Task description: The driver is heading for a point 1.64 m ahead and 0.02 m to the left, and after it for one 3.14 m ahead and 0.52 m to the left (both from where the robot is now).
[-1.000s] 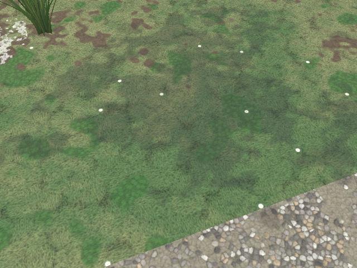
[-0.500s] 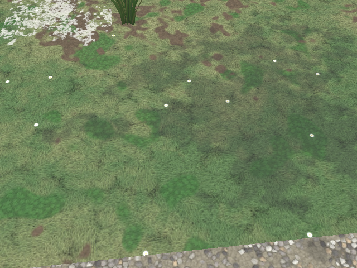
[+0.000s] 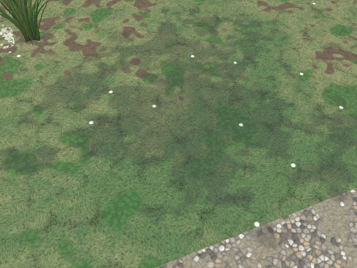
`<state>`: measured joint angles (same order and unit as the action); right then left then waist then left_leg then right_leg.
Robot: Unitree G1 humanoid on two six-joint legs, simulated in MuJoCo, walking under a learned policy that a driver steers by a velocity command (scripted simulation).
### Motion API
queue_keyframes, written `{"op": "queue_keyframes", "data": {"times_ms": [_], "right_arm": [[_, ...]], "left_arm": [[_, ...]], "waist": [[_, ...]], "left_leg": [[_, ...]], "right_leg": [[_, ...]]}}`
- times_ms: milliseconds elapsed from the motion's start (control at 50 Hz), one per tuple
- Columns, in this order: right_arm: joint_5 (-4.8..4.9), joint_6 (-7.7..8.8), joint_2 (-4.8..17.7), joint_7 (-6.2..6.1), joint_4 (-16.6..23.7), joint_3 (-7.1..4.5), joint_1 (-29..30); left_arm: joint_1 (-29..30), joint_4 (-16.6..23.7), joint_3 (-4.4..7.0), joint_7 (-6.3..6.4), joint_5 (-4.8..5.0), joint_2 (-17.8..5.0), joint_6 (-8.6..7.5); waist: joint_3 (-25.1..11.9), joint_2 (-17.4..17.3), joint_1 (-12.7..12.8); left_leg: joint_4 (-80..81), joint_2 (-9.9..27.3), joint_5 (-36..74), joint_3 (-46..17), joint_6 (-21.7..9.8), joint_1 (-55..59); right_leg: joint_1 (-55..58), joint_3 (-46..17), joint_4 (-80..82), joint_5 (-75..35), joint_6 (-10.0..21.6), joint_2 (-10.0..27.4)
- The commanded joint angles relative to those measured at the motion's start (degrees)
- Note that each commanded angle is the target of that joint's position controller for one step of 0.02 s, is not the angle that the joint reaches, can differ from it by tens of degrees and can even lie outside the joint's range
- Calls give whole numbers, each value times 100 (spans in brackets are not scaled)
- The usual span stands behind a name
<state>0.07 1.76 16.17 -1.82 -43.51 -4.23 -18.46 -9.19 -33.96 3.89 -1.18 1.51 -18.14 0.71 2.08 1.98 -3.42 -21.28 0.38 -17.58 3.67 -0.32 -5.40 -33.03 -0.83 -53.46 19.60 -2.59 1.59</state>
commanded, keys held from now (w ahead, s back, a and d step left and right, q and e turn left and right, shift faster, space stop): e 0.26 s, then q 0.14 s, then w+q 0.60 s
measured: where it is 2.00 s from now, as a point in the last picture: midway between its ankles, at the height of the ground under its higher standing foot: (164, 190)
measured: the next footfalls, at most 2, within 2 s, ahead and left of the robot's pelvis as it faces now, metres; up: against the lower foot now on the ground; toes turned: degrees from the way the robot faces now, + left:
right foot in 0.14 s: +0.17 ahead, -0.14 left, +0.00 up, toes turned -6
left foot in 0.58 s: +0.17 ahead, +0.08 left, +0.00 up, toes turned -7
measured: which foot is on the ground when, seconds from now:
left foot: down 0.00-0.14, up 0.16-0.56, down 0.58-0.98, up 1.00-1.00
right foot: up 0.00-0.12, down 0.14-0.60, up 0.62-0.94, down 0.96-1.00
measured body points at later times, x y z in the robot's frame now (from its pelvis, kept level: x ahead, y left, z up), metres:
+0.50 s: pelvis +0.10 -0.04 -0.01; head +0.12 -0.05 +0.44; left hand +0.31 +0.18 -0.09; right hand +0.18 -0.32 -0.12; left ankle +0.15 +0.10 -0.72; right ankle +0.13 -0.13 -0.74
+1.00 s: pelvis +0.29 -0.07 -0.02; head +0.32 -0.06 +0.43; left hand +0.52 +0.19 -0.07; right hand +0.31 -0.36 -0.13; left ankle +0.13 +0.08 -0.72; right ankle +0.38 -0.18 -0.74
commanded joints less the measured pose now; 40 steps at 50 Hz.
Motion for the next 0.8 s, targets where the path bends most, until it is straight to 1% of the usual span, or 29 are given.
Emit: {"op": "queue_keyframes", "data": {"times_ms": [20, 80, 100, 120, 140, 160, 180, 200, 220, 240, 260, 300, 340, 380, 400, 420, 460, 480, 520, 560, 580, 600, 620, 640, 660, 700, 720, 740, 800], "right_arm": [[36, -59, 1090, -77, 395, -245, 444], [142, -41, 1232, -44, 351, -270, 484], [194, -13, 1209, -34, 362, -261, 587], [195, 37, 1039, -13, 345, -209, 499], [19, 102, 814, 28, 391, -126, 311], [-274, 139, 228, 83, 657, 89, -42], [-87, 128, 882, 127, 531, -39, 134], [75, 85, 1053, 126, 610, -82, 466], [27, 40, 1002, 70, 599, -71, 603], [-33, -21, 975, -5, 566, -72, 674], [-56, -76, 983, -24, 558, -78, 645], [-62, -126, 775, -15, 360, -13, 327], [-56, -156, 566, -29, 295, 73, 304], [-48, -184, 366, -10, 302, 163, 467], [-34, -192, 334, 11, 316, 184, 568], [-5, -190, 390, 38, 331, 178, 611], [55, -156, 628, 73, 452, 124, 801], [78, -123, 696, 85, 496, 106, 861], [90, -41, 596, 119, 460, 125, 776], [79, 34, 472, 150, 245, 132, 321], [78, 67, 537, 148, 139, 108, 15], [67, 97, 965, 116, 51, -11, -359], [66, 130, 1311, 169, 16, -141, -618], [-29, 193, 1131, 178, 58, -92, -704], [-32, 252, 964, 165, 99, -56, -603], [103, 252, 842, 124, 161, -48, -578], [119, 213, 773, 89, 175, -33, -595], [115, 165, 733, 61, 197, -28, -592], [96, 65, 868, -11, 267, -85, -562]], "left_arm": [[518, 630, -50, -158, 12, -72, -53], [318, 640, 96, -199, -29, -401, -33], [-22, 550, 171, -181, -55, -508, -30], [-544, 395, 303, -116, -77, -742, -24], [-1062, 357, 427, 9, -73, -1094, -7], [-890, 608, 448, 95, -234, -1787, -50], [-912, 669, 370, 30, -251, -1361, -98], [-538, 646, 289, 13, -205, -1134, -156], [-318, 588, 250, 35, -83, -937, -161], [-95, 611, 212, 71, -47, -844, -124], [93, 644, 203, 93, -101, -865, -94], [272, 630, 152, 136, -222, -738, -102], [243, 501, 85, 167, -230, -578, -134], [249, 362, 1, 175, -256, -378, -143], [206, 274, -34, 163, -288, -306, -147], [82, 180, -24, 141, -307, -368, -148], [-59, 70, 87, 98, -276, -771, -144], [-110, 25, 111, 93, -241, -867, -148], [-122, -57, 97, 107, -145, -835, -173], [9, -89, 49, 129, -84, -684, -200], [176, -34, -5, 136, -96, -486, -237], [392, 176, -76, 112, -136, -178, -323], [657, 325, -47, 94, -88, -242, -470], [854, 382, 40, 80, 8, -499, -581], [724, 324, 61, 30, 38, -510, -654], [799, 273, 60, -38, -116, -455, -732], [894, 279, 56, -68, -155, -388, -752], [963, 282, 22, -107, -154, -268, -761], [1240, 279, -62, -166, -116, -15, -739]], "waist": [[-172, -944, 25], [-405, -960, 199], [-580, -877, 427], [-870, -639, 665], [-1149, 73, 889], [-1754, 1622, 410], [-2419, 903, 820], [-1640, 602, 673], [-1113, 211, 540], [-865, 86, 420], [-740, 169, 264], [-930, 290, 138], [-1068, 329, 172], [-1066, 415, 266], [-999, 483, 340], [-942, 541, 422], [-575, 706, 558], [-413, 674, 580], [-220, 486, 484], [-177, 312, 228], [-113, 83, 109], [-89, -835, 97], [254, -1621, -53], [429, -1475, -178], [386, -1280, -33], [153, -904, -37], [50, -863, -29], [-4, -850, -25], [11, -956, -96]], "left_leg": [[340, 1205, 3336, -339, -863, 44], [-281, 1330, 3745, -158, -696, -4], [-813, 1244, 4052, 12, -571, -89], [-1695, 996, 3943, 249, -360, -396], [-3109, 639, 2214, 381, 34, -1555], [-5126, -305, -2404, -4, 416, -3250], [-5756, -226, -2130, -1044, 432, -3252], [-5761, -46, -1638, -972, 373, -3536], [-5365, 148, -1221, -928, 346, -3547], [-4944, 268, -912, -946, 355, -3360], [-4626, 266, -697, -923, 366, -2921], [-4263, 185, -449, -700, 459, -2368], [-3614, 238, -272, -651, 536, -2028], [-2869, 356, 30, -668, 523, -1578], [-2555, 386, 157, -668, 501, -1366], [-2357, 344, 244, -596, 458, -1227], [-2211, 179, -62, -379, 300, -1400], [-2095, 165, -292, -343, 182, -1552], [-1524, 137, -362, -251, -78, -1474], [-772, 32, -228, -175, -364, -768], [-456, 236, -398, -590, -561, -428], [146, 982, -1462, -2069, -1045, -62], [1030, 1752, -2079, -3856, -1606, 249], [1229, 1977, -1722, -4337, -1794, 513], [1109, 1849, -1266, -4004, -1689, 758], [965, 1503, -212, -3293, -1438, 1189], [941, 1321, 298, -2967, -1336, 1173], [936, 1141, 644, -2675, -1272, 1009], [883, 820, 917, -2144, -1140, 236]], "right_leg": [[169, 295, 849, -672, -7, 54], [884, 469, 1531, -826, 287, -159], [1412, 581, 1967, -1118, 434, -328], [2306, 591, 2348, -1566, 630, -536], [3574, -267, 2495, -3209, 966, -17], [4609, -3332, 2705, -4936, 2258, 1941], [4398, -3808, 3237, -3470, 2663, 2059], [3809, -3214, 3329, -2659, 2415, 1809], [3225, -2689, 3377, -2088, 2051, 1422], [2686, -2365, 3412, -1891, 1801, 1177], [2093, -2107, 3481, -2001, 1697, 959], [1742, -1619, 3462, -2682, 1705, 854], [1679, -1299, 3415, -2881, 1698, 793], [1519, -1099, 3482, -2214, 1617, 727], [1427, -1081, 3557, -1728, 1602, 738], [1349, -1127, 3703, -732, 1602, 753], [1307, -1526, 3991, 929, 1614, 942], [1394, -1739, 4062, 1410, 1604, 1075], [1512, -1824, 4007, 1813, 1509, 1174], [1270, -1458, 3723, 1820, 1296, 960], [982, -1099, 3174, 1538, 1088, 706], [192, -197, 1915, 1117, 663, -4], [-794, 346, 832, 814, 413, -561], [-1412, -153, 142, 1188, 412, -396], [-1628, -329, -139, 879, 434, -218], [-1775, -289, -1, 134, 381, -78], [-1567, -235, 261, -154, 309, -72], [-1273, -119, 569, -395, 218, -152], [-294, 66, 1509, -1042, 38, -358]]}}
Keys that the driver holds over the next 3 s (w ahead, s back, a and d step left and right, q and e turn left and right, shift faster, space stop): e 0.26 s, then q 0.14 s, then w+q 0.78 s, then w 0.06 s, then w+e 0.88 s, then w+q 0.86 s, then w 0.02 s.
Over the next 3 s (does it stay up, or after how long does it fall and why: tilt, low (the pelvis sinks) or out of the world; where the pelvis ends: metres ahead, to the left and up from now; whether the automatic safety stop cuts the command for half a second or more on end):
stays up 1.41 -0.03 -0.02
